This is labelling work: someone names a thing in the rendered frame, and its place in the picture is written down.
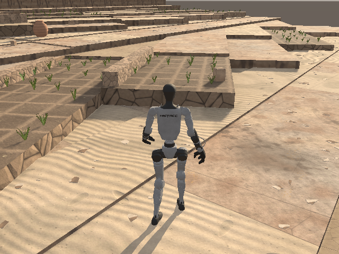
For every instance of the robot head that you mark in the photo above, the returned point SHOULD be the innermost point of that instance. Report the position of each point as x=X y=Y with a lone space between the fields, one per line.
x=169 y=91

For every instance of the robot right upper arm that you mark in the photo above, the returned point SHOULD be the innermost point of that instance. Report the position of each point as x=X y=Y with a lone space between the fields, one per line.
x=188 y=120

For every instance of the robot left upper arm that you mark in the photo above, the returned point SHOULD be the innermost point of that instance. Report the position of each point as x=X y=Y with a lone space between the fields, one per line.
x=150 y=118

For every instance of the robot left hand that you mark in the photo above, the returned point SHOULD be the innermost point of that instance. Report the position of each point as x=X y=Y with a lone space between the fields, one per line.
x=149 y=138

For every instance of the left robot shin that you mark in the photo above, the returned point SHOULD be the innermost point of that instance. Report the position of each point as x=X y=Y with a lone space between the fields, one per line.
x=157 y=196

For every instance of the right robot forearm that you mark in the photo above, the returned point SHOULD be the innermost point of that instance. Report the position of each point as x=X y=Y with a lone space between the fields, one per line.
x=197 y=142

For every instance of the robot right hand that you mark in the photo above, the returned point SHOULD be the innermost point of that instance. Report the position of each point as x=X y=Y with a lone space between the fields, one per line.
x=202 y=156

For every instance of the left robot forearm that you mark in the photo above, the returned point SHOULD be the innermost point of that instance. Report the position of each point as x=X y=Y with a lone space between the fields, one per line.
x=145 y=135

